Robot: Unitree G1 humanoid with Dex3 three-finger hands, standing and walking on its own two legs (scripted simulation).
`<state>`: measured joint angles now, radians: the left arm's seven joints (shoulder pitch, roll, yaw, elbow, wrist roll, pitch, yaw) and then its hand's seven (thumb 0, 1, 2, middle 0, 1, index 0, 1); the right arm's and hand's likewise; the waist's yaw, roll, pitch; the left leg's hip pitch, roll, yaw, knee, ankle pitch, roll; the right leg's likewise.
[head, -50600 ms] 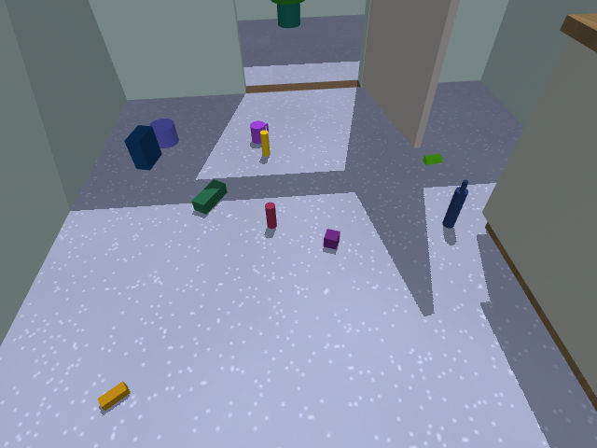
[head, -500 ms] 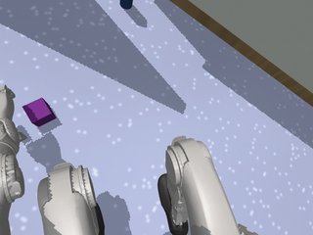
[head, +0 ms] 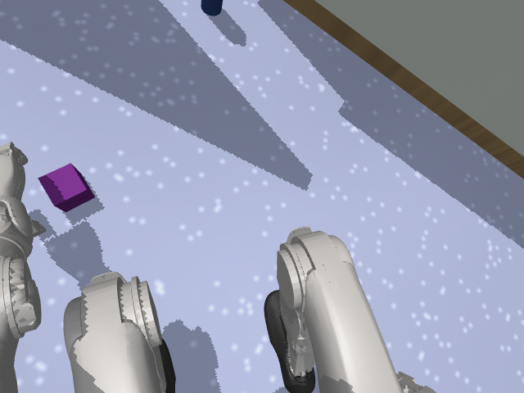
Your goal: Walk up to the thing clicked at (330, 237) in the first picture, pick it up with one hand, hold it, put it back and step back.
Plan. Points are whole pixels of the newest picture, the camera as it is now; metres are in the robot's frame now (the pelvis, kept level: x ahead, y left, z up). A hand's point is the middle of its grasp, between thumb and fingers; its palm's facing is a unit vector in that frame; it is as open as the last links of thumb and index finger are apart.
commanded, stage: approach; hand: left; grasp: from above
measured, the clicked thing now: (68, 188) +0.50 +0.27 -0.29
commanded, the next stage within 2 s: rest palm in 0.96 s
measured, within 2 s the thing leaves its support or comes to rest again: neither
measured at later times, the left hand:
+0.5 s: hand (53, 148) +0.52 +0.25 -0.15, palm faces -0.33 -0.17 -0.93, open 13.4 cm
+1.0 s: hand (24, 184) +0.48 +0.29 -0.17, palm faces -0.35 -0.17 -0.92, open 13.2 cm
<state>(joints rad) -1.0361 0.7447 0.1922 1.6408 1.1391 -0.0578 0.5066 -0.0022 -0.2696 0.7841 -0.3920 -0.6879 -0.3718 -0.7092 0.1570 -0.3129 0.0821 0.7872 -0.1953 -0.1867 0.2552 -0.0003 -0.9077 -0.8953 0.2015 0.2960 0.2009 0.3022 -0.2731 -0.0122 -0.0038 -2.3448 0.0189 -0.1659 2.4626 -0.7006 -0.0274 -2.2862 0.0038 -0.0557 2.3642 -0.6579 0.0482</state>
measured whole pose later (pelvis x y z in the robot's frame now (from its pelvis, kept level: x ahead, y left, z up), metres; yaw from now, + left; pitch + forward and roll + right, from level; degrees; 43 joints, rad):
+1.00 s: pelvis +0.00 +0.00 +0.00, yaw +0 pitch +33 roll -8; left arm -1.08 0.73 0.12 1.60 1.12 -0.02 0.51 0.00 -0.40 0.93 -0.31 -0.76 -0.27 -0.80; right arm 0.18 -0.30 0.10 0.79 -0.19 -0.18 0.25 0.00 -0.90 -0.89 0.20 0.30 0.20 0.30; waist -0.29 -0.02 -0.01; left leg -2.36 0.02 -0.17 2.47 -0.70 -0.03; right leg -2.30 0.01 -0.06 2.37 -0.66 0.04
